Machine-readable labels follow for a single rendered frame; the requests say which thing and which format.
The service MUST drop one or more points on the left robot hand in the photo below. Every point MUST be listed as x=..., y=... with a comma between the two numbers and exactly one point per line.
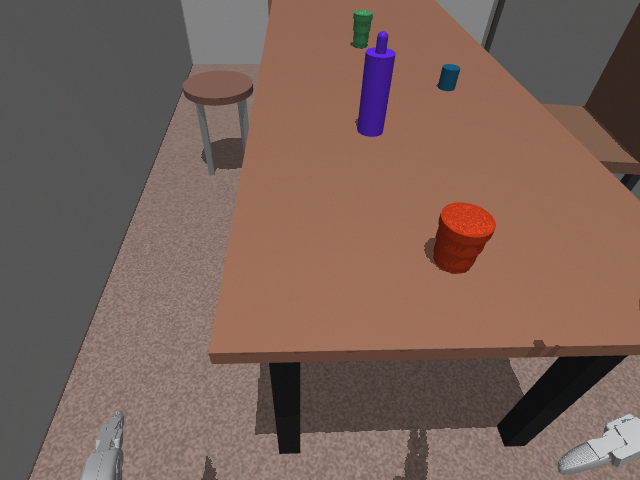
x=106, y=462

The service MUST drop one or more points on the stool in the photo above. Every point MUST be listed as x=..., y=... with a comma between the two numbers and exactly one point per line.
x=219, y=88

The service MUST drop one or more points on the table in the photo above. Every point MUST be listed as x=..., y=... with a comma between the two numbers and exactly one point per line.
x=330, y=253

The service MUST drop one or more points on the right robot hand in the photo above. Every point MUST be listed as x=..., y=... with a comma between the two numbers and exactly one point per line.
x=620, y=444

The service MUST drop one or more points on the chair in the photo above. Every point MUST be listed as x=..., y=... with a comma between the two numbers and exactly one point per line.
x=609, y=124

